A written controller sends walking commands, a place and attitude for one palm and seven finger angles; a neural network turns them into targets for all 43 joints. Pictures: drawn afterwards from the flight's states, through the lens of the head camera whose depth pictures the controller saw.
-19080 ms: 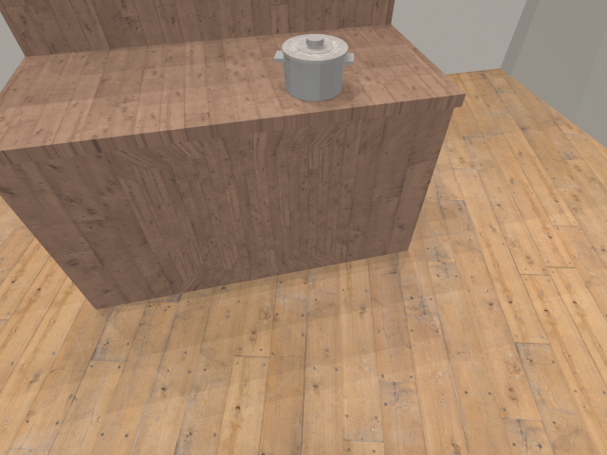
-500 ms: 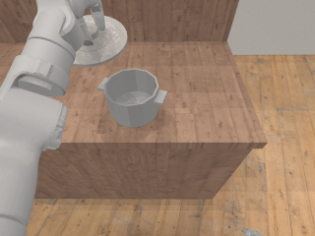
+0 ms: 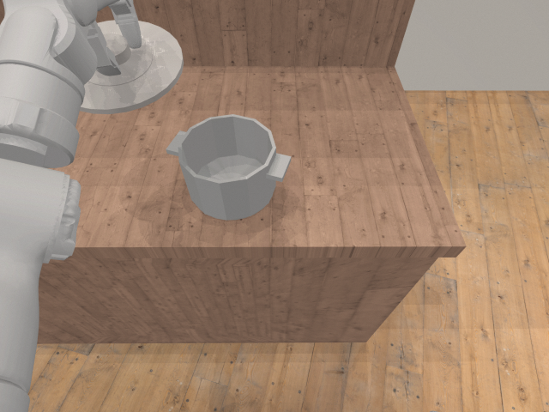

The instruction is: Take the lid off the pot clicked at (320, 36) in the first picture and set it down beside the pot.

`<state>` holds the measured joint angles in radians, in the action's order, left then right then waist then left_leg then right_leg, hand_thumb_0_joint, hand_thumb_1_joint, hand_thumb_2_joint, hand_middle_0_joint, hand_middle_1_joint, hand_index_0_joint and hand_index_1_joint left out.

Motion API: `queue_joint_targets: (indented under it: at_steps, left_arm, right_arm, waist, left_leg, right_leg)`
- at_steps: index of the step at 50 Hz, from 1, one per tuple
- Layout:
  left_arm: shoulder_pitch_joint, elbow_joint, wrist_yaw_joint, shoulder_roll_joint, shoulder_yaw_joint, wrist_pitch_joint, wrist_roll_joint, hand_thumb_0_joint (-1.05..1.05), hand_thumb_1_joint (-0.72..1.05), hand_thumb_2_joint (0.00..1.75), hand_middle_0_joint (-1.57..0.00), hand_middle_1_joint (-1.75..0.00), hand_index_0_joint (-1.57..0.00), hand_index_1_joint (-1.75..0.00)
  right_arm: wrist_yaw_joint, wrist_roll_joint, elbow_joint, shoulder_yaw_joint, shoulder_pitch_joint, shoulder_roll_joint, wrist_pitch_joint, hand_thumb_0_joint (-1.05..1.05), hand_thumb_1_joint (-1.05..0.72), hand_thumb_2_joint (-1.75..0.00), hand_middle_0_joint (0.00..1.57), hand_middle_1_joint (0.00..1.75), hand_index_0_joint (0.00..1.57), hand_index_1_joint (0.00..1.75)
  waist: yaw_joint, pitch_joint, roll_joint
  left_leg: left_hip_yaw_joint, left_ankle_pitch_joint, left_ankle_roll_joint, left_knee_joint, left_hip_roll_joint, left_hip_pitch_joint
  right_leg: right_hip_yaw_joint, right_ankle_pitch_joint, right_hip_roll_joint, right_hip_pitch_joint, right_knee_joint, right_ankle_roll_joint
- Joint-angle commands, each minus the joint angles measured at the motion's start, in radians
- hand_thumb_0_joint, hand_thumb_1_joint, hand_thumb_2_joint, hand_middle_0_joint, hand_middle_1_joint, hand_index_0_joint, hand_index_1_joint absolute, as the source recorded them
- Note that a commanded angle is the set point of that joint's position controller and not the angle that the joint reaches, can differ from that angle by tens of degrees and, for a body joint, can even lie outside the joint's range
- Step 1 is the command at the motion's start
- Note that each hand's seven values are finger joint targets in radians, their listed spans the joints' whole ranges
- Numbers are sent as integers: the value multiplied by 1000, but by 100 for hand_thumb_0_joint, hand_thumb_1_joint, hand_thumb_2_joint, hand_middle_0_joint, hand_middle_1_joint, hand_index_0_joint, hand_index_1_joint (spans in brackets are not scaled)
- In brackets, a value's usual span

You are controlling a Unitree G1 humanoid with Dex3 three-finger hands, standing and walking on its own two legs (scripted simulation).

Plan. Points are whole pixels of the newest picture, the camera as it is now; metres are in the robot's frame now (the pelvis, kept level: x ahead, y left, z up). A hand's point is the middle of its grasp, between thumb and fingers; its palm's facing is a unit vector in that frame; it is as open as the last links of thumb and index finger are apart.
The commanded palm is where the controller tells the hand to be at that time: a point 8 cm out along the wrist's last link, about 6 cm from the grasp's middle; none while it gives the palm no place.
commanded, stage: move the lid sideways beside the pot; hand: left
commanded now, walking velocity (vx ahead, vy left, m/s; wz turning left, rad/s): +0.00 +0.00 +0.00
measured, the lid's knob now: (110, 49) +0.53 +0.19 +0.24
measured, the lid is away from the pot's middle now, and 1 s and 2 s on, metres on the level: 0.13 0.25 0.24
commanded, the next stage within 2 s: lower the lid onto the table in 1.02 s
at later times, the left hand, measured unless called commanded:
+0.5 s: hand (45, 52) +0.49 +0.25 +0.26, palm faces -0.24 -0.06 -0.97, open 7.5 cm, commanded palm +0.50 +0.25 +0.34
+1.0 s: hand (0, 60) +0.48 +0.30 +0.26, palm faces -0.26 -0.07 -0.96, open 7.5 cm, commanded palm +0.50 +0.29 +0.34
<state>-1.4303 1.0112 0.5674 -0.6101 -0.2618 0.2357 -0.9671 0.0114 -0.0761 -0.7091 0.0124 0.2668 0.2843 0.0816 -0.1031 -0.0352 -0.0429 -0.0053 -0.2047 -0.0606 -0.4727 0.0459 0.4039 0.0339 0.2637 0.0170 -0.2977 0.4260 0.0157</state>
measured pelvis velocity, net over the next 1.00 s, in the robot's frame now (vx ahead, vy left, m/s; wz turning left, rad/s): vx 0.00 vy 0.01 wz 0.00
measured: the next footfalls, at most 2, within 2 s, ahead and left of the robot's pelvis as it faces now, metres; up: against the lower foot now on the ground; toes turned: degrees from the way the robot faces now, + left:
none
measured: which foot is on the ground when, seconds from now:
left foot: down 0.00-1.00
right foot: down 0.00-1.00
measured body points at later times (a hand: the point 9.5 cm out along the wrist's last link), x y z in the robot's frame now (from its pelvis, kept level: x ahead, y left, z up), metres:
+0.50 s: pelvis +0.00 +0.00 +0.00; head +0.06 +0.00 +0.45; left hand +0.49 +0.25 +0.32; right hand +0.08 -0.27 -0.13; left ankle +0.01 +0.08 -0.74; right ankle -0.04 -0.13 -0.74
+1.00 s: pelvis +0.00 +0.01 +0.00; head +0.07 +0.01 +0.44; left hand +0.49 +0.30 +0.31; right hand +0.04 -0.27 -0.13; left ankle +0.01 +0.08 -0.74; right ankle -0.04 -0.13 -0.74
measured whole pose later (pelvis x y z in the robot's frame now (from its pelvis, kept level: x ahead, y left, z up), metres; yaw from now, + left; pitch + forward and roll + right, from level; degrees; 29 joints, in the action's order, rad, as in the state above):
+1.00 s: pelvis +0.00 +0.01 +0.00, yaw +0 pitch +8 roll -2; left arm -1.40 1.03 0.60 -0.85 -0.21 0.10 -0.99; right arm 0.04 -0.10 -0.71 0.03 0.29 0.29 0.11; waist -0.10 0.00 -0.04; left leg -0.01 -0.22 -0.07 -0.51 0.04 0.44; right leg 0.04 0.25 0.01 -0.30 0.41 0.03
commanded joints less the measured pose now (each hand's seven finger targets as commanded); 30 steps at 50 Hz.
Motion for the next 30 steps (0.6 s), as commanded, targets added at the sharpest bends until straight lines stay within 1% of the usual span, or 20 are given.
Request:
queue_joint_targets:
  at_steps: [1,2,3,5,6,8,10,11,12,13,16,17,19,21,22,25,26,27,29,30]
  left_arm:
    - [-613,-242,-44,-204,48,-7,-11,0,72,85,-88,-106,-86,-105]
    - [-655,-299,-49,-260,88,-15,-31,0,72,85,-88,-106,-86,-105]
    - [-654,-285,-47,-268,98,-18,-38,0,72,85,-88,-106,-86,-105]
    - [-605,-226,-42,-280,104,-21,-37,0,72,85,-88,-106,-86,-105]
    - [-554,-218,-39,-251,86,-23,-17,0,72,85,-88,-106,-86,-105]
    - [-567,-205,-39,-331,140,-25,-36,0,72,85,-88,-106,-86,-105]
    - [-574,-206,-35,-326,121,-28,-37,0,72,85,-88,-106,-86,-105]
    - [-546,-212,-35,-290,91,-32,-20,0,72,85,-88,-106,-86,-105]
    - [-606,-285,-37,-338,123,-37,-37,0,72,85,-88,-106,-86,-105]
    - [-619,-298,-35,-334,119,-42,-37,0,72,85,-88,-106,-86,-105]
    - [-513,-225,-25,-288,91,-44,-13,0,72,85,-88,-106,-86,-105]
    - [-533,-225,-26,-342,128,-46,-29,0,72,85,-88,-106,-86,-105]
    - [-571,-235,-20,-302,80,-47,-24,0,72,85,-88,-106,-86,-105]
    - [-536,-236,-28,-354,120,-61,-14,0,72,85,-88,-106,-86,-105]
    - [-604,-303,-30,-369,118,-69,-29,0,72,85,-88,-106,-86,-105]
    - [-569,-221,-22,-344,101,-70,-23,0,72,85,-88,-106,-86,-105]
    - [-534,-221,-23,-337,97,-76,-5,0,72,85,-88,-106,-86,-105]
    - [-584,-277,-26,-388,131,-82,-21,0,72,85,-88,-106,-86,-105]
    - [-545,-211,-21,-352,99,-84,-22,0,72,85,-88,-106,-86,-105]
    - [-543,-196,-21,-374,115,-84,-20,0,72,85,-88,-106,-86,-105]
  right_arm:
    - [4,1,108,-54,1,162,-24,0,-90,-90,20,30,20,30]
    - [2,4,109,-55,4,158,-25,0,-90,-90,20,30,20,30]
    - [4,6,110,-55,2,155,-27,0,-90,-90,20,30,20,30]
    - [5,1,107,-52,12,156,-22,0,-90,-90,20,30,20,30]
    - [3,1,108,-56,21,164,-20,0,-90,-90,20,30,20,30]
    - [5,-1,109,-52,14,164,-15,0,-90,-90,20,30,20,30]
    - [7,-4,115,-49,8,162,-11,0,-90,-90,20,30,20,30]
    - [6,-7,117,-53,10,168,-9,0,-90,-90,20,30,20,30]
    - [3,-3,116,-53,5,163,-8,0,-90,-90,20,30,20,30]
    - [4,-1,122,-53,0,160,-8,0,-90,-90,20,30,20,30]
    - [6,-8,112,-55,21,168,-4,0,-90,-90,20,30,20,30]
    - [5,-7,109,-50,15,164,-1,0,-90,-90,20,30,20,30]
    - [9,-13,107,-48,6,164,3,0,-90,-90,20,30,20,30]
    - [14,-12,110,-49,9,174,1,0,-90,-90,20,30,20,30]
    - [13,-9,108,-47,10,166,1,0,-90,-90,20,30,20,30]
    - [21,-16,100,-45,14,165,0,0,-90,-90,20,30,20,30]
    - [21,-16,96,-48,22,174,0,0,-90,-90,20,30,20,30]
    - [20,-11,99,-46,16,170,-1,0,-90,-90,20,30,20,30]
    - [23,-15,97,-42,21,166,0,0,-90,-90,20,30,20,30]
    - [24,-19,90,-43,23,171,2,0,-90,-90,20,30,20,30]
  waist:
    - [-8,-450,-26]
    - [-3,-497,-30]
    - [-2,-504,-34]
    - [-3,-467,-27]
    - [-4,-451,-25]
    - [3,-460,15]
    - [1,-448,12]
    - [-3,-447,-10]
    - [3,-490,-22]
    - [1,-500,-54]
    - [-6,-442,-43]
    - [-2,-445,-15]
    - [-11,-427,-29]
    - [-5,-447,-46]
    - [-3,-491,-61]
    - [-14,-419,-36]
    - [-14,-422,-54]
    - [-4,-459,-58]
    - [-12,-419,-45]
    - [-12,-399,-31]
  left_leg:
    - [-56,395,-17,-28,2,-414]
    - [-67,421,-16,-32,-3,-445]
    - [-62,435,-21,-40,0,-454]
    - [-62,440,-18,-38,0,-429]
    - [-65,470,-17,-43,-2,-426]
    - [-54,418,-23,-39,1,-397]
    - [-47,391,-23,-34,3,-380]
    - [-51,436,-21,-44,-2,-397]
    - [-54,460,-22,-47,-4,-426]
    - [-56,486,-26,-57,-1,-445]
    - [-60,498,-22,-57,-10,-442]
    - [-58,453,-21,-52,-6,-417]
    - [-51,395,-23,-40,-5,-411]
    - [-53,402,-25,-49,-7,-417]
    - [-60,432,-22,-48,-8,-444]
    - [-57,364,-23,-36,-8,-416]
    - [-58,388,-22,-40,-11,-422]
    - [-61,392,-21,-38,-10,-434]
    - [-55,369,-25,-37,-7,-410]
    - [-54,339,-22,-30,-12,-399]
  right_leg:
    - [23,-354,-52,-32,-27,-58]
    - [21,-355,-61,-21,-20,-56]
    - [18,-361,-61,-21,-19,-57]
    - [25,-359,-63,-29,-18,-57]
    - [27,-378,-58,-29,-23,-58]
    - [22,-374,-60,-4,-19,-54]
    - [25,-369,-59,-3,-21,-52]
    - [24,-383,-53,-8,-22,-55]
    - [18,-393,-58,-3,-16,-51]
    - [18,-396,-60,-13,-15,-53]
    - [31,-366,-59,-52,-27,-53]
    - [30,-355,-66,-38,-22,-49]
    - [36,-326,-64,-51,-28,-49]
    - [29,-329,-56,-33,-33,-54]
    - [28,-340,-62,-25,-22,-51]
    - [38,-286,-66,-58,-37,-50]
    - [38,-301,-58,-54,-40,-53]
    - [34,-303,-63,-38,-33,-50]
    - [38,-291,-65,-55,-38,-49]
    - [41,-275,-65,-57,-41,-49]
